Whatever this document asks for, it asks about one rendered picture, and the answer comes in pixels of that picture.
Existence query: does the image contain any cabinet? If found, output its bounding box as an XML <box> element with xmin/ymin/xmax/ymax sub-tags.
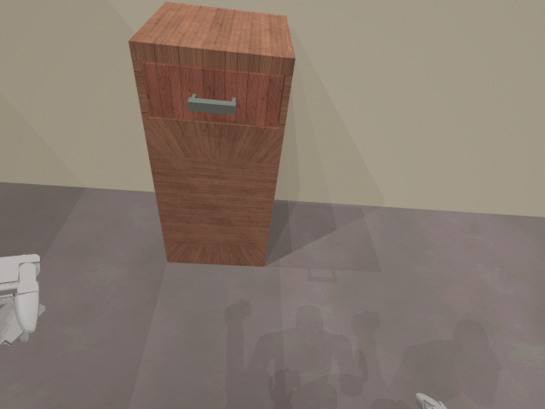
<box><xmin>129</xmin><ymin>2</ymin><xmax>295</xmax><ymax>267</ymax></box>

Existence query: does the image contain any handle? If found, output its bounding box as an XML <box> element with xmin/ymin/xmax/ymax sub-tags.
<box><xmin>187</xmin><ymin>94</ymin><xmax>236</xmax><ymax>115</ymax></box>

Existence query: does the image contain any left robot hand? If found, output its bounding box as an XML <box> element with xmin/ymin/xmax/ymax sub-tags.
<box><xmin>0</xmin><ymin>254</ymin><xmax>45</xmax><ymax>347</ymax></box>

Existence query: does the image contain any drawer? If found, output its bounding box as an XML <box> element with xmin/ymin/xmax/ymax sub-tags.
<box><xmin>141</xmin><ymin>61</ymin><xmax>284</xmax><ymax>127</ymax></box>

